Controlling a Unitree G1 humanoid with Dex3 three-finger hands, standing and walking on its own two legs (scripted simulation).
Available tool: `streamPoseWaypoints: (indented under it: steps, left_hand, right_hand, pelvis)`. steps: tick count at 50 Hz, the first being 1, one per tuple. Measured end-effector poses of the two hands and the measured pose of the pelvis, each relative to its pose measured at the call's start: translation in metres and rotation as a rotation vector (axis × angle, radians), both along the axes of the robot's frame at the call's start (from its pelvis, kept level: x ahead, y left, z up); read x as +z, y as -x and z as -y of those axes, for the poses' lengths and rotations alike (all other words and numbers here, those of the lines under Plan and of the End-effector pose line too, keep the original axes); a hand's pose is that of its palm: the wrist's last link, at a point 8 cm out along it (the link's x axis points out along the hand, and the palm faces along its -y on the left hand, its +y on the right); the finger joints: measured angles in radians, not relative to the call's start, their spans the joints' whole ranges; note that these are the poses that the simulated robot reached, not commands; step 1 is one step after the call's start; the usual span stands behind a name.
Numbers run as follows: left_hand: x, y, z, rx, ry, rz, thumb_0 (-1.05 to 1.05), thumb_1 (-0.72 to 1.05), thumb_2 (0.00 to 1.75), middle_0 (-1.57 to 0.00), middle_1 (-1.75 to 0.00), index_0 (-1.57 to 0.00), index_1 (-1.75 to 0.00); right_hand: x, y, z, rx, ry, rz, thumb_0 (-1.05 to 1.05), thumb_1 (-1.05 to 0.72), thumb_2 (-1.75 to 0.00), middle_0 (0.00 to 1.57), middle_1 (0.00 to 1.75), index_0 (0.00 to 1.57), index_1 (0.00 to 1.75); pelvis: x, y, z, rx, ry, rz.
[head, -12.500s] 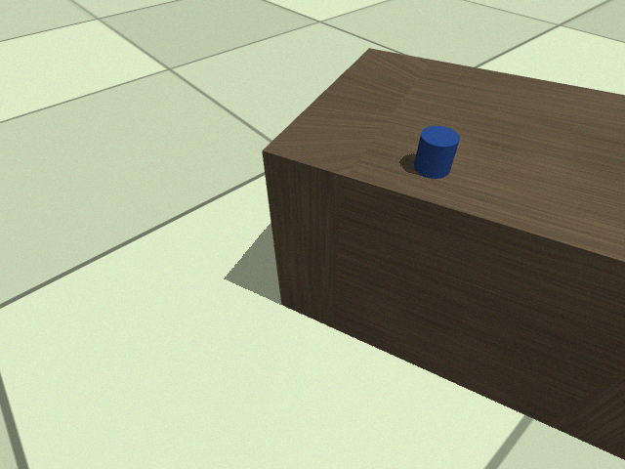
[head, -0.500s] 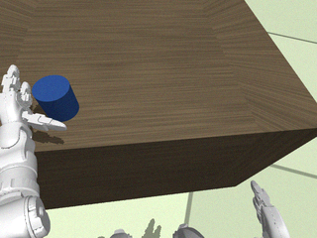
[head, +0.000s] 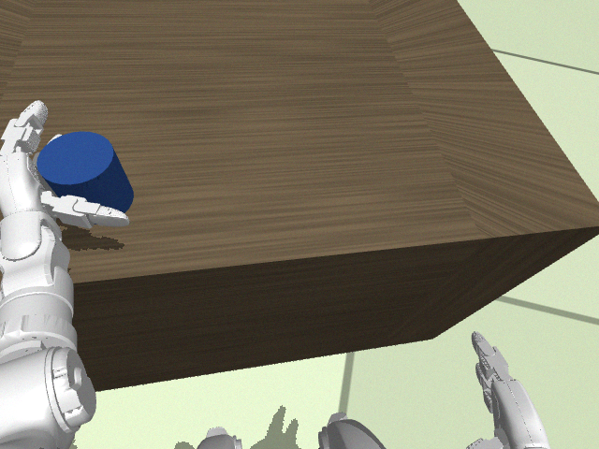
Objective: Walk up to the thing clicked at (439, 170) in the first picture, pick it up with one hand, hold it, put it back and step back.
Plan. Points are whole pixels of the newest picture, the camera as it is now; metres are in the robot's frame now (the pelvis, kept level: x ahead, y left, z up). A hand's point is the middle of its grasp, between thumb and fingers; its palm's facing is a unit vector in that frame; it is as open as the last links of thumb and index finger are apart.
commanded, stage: close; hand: left
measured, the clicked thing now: (90, 179) +0.49 +0.23 +0.05
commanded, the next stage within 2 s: settle in 0.48 s
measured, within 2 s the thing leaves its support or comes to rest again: leaves its support in 0.90 s
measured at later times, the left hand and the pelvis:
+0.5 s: hand (73, 179) +0.48 +0.24 +0.06, palm faces +0.25 -0.97 -0.01, open 11.0 cm; pelvis +0.01 +0.00 +0.01, yaw +0 degrees
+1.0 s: hand (81, 169) +0.48 +0.23 +0.08, palm faces +0.23 -0.97 -0.02, open 11.5 cm; pelvis +0.01 +0.00 +0.02, yaw +0 degrees
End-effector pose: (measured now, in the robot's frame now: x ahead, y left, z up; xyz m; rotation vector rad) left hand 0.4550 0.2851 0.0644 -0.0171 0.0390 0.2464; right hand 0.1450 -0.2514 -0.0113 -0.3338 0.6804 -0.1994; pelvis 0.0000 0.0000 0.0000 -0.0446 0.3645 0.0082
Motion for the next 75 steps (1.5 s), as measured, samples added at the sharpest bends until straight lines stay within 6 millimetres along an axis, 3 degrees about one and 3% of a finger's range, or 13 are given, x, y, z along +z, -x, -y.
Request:
streamPoseWaypoints:
  steps: [18, 31, 39, 50, 59, 75]
  left_hand:
    - [0.001, 0.011, -0.004, 0.023, -0.014, -0.005, -0.01, -0.26, 0.44, -0.75, -0.60, -0.79, -0.61]
    - [0.001, 0.006, 0.000, -0.010, -0.022, -0.007, -0.02, -0.49, 0.83, -0.72, -0.86, -0.75, -0.88]
    - [0.003, 0.008, 0.007, -0.016, -0.024, -0.022, -0.02, -0.57, 0.94, -0.69, -0.97, -0.71, -0.99]
    - [0.021, 0.008, 0.010, -0.012, -0.031, -0.018, -0.02, -0.61, 1.01, -0.67, -1.02, -0.69, -1.05]
    - [0.043, 0.005, 0.006, -0.007, -0.033, -0.017, -0.02, -0.61, 1.01, -0.66, -1.04, -0.68, -1.06]
    - [0.058, 0.010, 0.013, -0.015, -0.028, -0.022, -0.02, -0.61, 1.02, -0.64, -1.06, -0.67, -1.08]
  right_hand:
    - [0.002, -0.006, -0.001, -0.015, -0.020, -0.017, -0.01, 0.50, -0.05, 0.05, 0.05, 0.06, 0.06]
    - [-0.006, -0.002, -0.005, -0.007, -0.027, -0.046, -0.01, 0.50, -0.05, 0.05, 0.05, 0.06, 0.05]
    - [-0.004, -0.005, -0.008, -0.012, -0.040, -0.031, -0.01, 0.50, -0.06, 0.05, 0.05, 0.06, 0.06]
    - [0.006, -0.007, -0.003, -0.042, -0.025, -0.020, -0.01, 0.50, -0.06, 0.05, 0.05, 0.06, 0.06]
    - [0.002, -0.007, -0.005, -0.056, -0.057, -0.035, -0.01, 0.51, -0.06, 0.05, 0.05, 0.06, 0.06]
    - [0.001, -0.006, -0.002, -0.061, -0.080, -0.032, -0.01, 0.52, -0.06, 0.05, 0.05, 0.06, 0.06]
  pelvis:
    - [0.006, -0.010, -0.004, -0.005, -0.001, 0.014]
    - [0.005, -0.007, -0.003, 0.001, 0.002, 0.008]
    - [0.007, -0.008, -0.005, -0.003, 0.000, 0.022]
    - [0.015, -0.011, -0.005, -0.003, -0.003, 0.056]
    - [0.022, -0.013, -0.006, -0.003, -0.005, 0.071]
    - [0.028, -0.011, -0.002, -0.004, -0.013, 0.098]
